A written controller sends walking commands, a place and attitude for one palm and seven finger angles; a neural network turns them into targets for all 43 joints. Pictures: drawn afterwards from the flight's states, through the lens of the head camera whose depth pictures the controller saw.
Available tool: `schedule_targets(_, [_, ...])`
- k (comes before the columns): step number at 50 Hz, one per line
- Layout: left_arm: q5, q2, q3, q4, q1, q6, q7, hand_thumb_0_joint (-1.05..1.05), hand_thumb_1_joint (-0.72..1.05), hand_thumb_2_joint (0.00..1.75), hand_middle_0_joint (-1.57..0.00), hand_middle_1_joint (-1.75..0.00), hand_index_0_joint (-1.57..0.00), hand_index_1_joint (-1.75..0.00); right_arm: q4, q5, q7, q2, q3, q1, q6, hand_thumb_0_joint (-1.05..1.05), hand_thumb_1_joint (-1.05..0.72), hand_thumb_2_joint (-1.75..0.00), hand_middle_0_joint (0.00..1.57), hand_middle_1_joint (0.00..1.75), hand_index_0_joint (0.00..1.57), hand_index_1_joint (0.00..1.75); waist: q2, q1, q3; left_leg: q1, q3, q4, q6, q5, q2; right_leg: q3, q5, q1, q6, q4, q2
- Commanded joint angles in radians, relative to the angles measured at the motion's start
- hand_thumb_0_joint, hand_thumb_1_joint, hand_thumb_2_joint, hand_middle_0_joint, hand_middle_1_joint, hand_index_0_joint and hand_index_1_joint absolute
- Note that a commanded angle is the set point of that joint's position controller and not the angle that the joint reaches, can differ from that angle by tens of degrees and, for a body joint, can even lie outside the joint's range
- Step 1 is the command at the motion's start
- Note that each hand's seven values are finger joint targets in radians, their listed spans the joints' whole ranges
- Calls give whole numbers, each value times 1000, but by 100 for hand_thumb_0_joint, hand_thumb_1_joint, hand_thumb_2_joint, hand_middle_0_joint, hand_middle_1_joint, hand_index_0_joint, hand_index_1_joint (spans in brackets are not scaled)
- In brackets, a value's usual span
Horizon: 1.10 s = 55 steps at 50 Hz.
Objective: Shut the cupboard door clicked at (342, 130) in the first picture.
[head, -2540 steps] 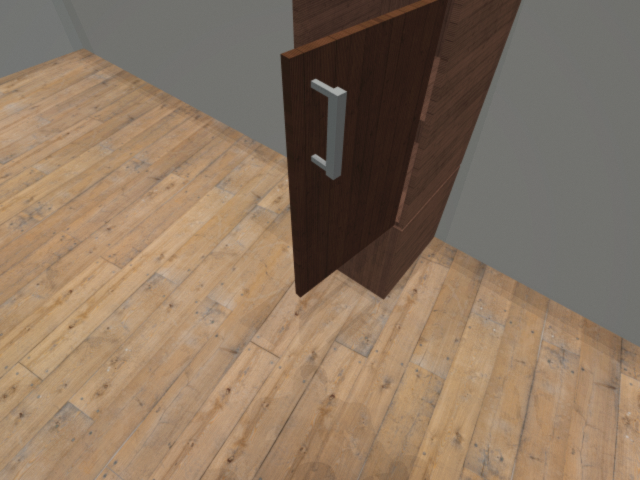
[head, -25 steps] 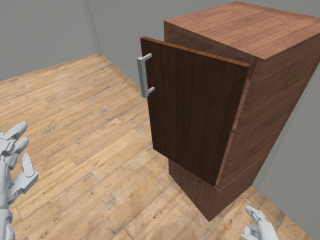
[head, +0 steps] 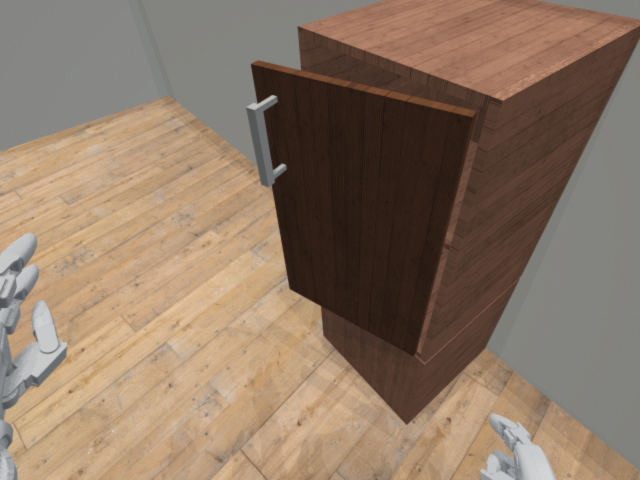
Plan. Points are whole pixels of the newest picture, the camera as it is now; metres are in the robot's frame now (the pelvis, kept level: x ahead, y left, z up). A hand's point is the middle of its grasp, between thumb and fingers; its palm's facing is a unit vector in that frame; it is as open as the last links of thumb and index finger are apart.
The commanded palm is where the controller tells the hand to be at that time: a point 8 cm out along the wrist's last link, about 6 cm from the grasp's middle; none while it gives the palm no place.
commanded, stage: step back with the hand held close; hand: left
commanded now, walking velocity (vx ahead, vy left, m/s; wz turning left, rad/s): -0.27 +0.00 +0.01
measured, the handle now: (269, 142) +0.61 +0.15 +0.13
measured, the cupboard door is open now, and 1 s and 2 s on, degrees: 17 17 17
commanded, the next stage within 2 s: stop stepping back and stand still in 1.28 s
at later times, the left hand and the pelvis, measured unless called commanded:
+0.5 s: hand (3, 416) +0.13 +0.29 +0.15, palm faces +0.44 -0.77 -0.47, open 7.4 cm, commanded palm +0.08 +0.32 +0.17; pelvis -0.07 +0.02 -0.02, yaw -1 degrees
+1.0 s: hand out of the picture +0.07 +0.29 +0.16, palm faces +0.47 -0.76 -0.45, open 7.4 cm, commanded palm +0.00 +0.33 +0.17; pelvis -0.12 +0.02 -0.03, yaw +4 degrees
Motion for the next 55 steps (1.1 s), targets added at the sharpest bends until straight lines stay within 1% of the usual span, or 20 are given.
schedule_targets(1, [-4,219,118,-237,-20,-73,24,0,90,90,-20,-30,-20,-30,-176,4,-20,-115,-52,-109,-34,0,-90,-90,20,30,20,30,-49,-25,-137,43,-114,-3,-17,306,111,164,345,-25,-7,8,-182])
schedule_targets(5, [-8,290,192,-281,8,-75,36,0,90,90,-20,-30,-20,-30,-202,6,-33,-118,-58,-114,-11,0,-90,-90,20,30,20,30,-51,-21,-174,12,-130,-9,-22,428,131,142,402,-4,7,86,-153])
schedule_targets(6, [-11,271,182,-275,24,-74,36,0,90,90,-20,-30,-20,-30,-208,7,-35,-111,-55,-108,-4,0,-90,-90,20,30,20,30,-63,-23,-174,-4,-132,-10,-25,439,136,141,406,5,6,100,-150])
schedule_targets(10, [-10,277,196,-266,52,-71,41,0,90,90,-20,-30,-20,-30,-216,6,-38,-123,-61,-102,7,0,-90,-90,20,30,20,30,-26,-24,-133,-70,-151,-38,-14,371,152,145,311,-24,15,116,-128])
schedule_targets(13, [-5,246,166,-261,35,-77,41,0,90,90,-20,-30,-20,-30,-219,5,-39,-123,-56,-93,2,0,-90,-90,20,30,20,30,-18,-28,-82,-164,-179,-93,1,220,176,140,176,-27,26,136,-103])
schedule_targets(20, [32,254,184,-283,-20,-107,57,0,90,90,-20,-30,-20,-30,-218,0,-42,-137,-59,-73,-27,0,-90,-90,20,30,20,30,-16,-36,-20,-451,-226,-164,53,-339,182,173,-22,54,26,152,-98])
schedule_targets(25, [52,261,196,-327,-73,-134,68,0,90,90,-20,-30,-20,-30,-210,-9,-42,-139,-60,-57,-53,0,-90,-90,20,30,20,30,-25,-42,-8,-506,-245,-144,57,-443,177,191,-151,26,14,152,-99])
schedule_targets(30, [54,268,217,-372,-67,-161,74,0,90,90,-20,-30,-20,-30,-194,-15,-40,-134,-57,-50,-88,0,-90,-90,20,30,20,30,38,-38,-57,-519,-293,-198,60,-430,216,134,-24,84,28,273,-54])
schedule_targets(31, [49,237,196,-362,-58,-162,71,0,90,90,-20,-30,-20,-30,-192,-14,-38,-123,-52,-47,-90,0,-90,-90,20,30,20,30,36,-40,-54,-522,-291,-199,59,-420,223,126,-12,85,30,290,-52])
schedule_targets(35, [63,245,228,-295,-57,-167,62,0,90,90,-20,-30,-20,-30,-179,-21,-34,-139,-65,-56,-91,0,-90,-90,20,30,20,30,56,-34,-7,-698,-302,-229,81,-530,273,117,-32,175,35,376,-22])
schedule_targets(38, [52,226,202,-278,-54,-172,55,0,90,90,-20,-30,-20,-30,-175,-10,-25,-123,-68,-48,-87,0,-90,-90,20,30,20,30,-71,-46,11,-605,-239,-95,52,-458,206,228,-49,33,-1,267,-75])
schedule_targets(40, [49,251,214,-309,-52,-181,57,0,90,90,-20,-30,-20,-30,-160,-17,-18,-120,-72,-41,-88,0,-90,-90,20,30,20,30,-124,-49,-12,-458,-192,6,19,-388,157,323,-136,-123,-34,138,-141])
schedule_targets(41, [42,222,176,-332,-62,-180,57,0,90,90,-20,-30,-20,-30,-160,-17,-12,-102,-63,-43,-86,0,-90,-90,20,30,20,30,-142,-54,-12,-389,-178,58,4,-335,136,356,-174,-208,-49,89,-181])
schedule_targets(43, [41,252,188,-369,-64,-186,67,0,90,90,-20,-30,-20,-30,-154,-22,-7,-93,-59,-53,-88,0,-90,-90,20,30,20,30,-160,-58,-39,-291,-162,118,-8,-267,115,395,-204,-295,-63,24,-224])
schedule_targets(45, [43,287,215,-405,-59,-192,81,0,90,90,-20,-30,-20,-30,-144,-23,-7,-92,-62,-45,-90,0,-90,-90,20,30,20,30,-139,-62,-75,-240,-156,123,-13,-202,108,381,-140,-299,-66,22,-233])
schedule_targets(48, [38,286,227,-434,-20,-203,86,0,90,90,-20,-30,-20,-30,-154,-17,-14,-94,-60,-49,-94,0,-90,-90,20,30,20,30,-55,-63,-124,-245,-193,20,11,-152,149,256,-70,-238,-18,125,-141])
schedule_targets(50, [42,291,265,-433,1,-214,84,0,90,90,-20,-30,-20,-30,-164,-16,-25,-111,-65,-77,-110,0,-90,-90,20,30,20,30,106,-48,-139,-431,-290,-158,57,-302,259,145,-35,-40,24,340,-32])
schedule_targets(52, [39,280,278,-407,-9,-212,73,0,90,90,-20,-30,-20,-30,-156,-27,-27,-114,-70,-77,-128,0,-90,-90,20,30,20,30,178,-43,-125,-594,-363,-318,86,-482,381,74,-142,87,50,560,35])
schedule_targets(54, [32,268,278,-370,-20,-202,67,0,90,90,-20,-30,-20,-30,-143,-35,-21,-111,-78,-67,-136,0,-90,-90,20,30,20,30,148,-44,-98,-622,-351,-349,76,-474,404,61,-201,82,47,667,51])
schedule_targets(55, [25,273,273,-365,-25,-200,62,0,90,90,-20,-30,-20,-30,-140,-33,-19,-106,-81,-70,-142,0,-90,-90,20,30,20,30,87,-40,-97,-530,-325,-314,64,-383,390,62,-221,16,47,623,39])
